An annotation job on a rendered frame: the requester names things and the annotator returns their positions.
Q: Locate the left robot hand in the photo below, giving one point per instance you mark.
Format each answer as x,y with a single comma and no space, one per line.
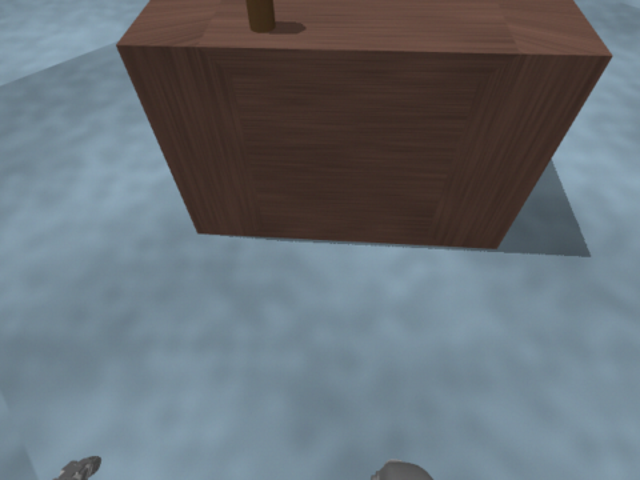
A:
80,470

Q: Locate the bottle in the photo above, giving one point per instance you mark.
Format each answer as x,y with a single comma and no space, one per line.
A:
261,15

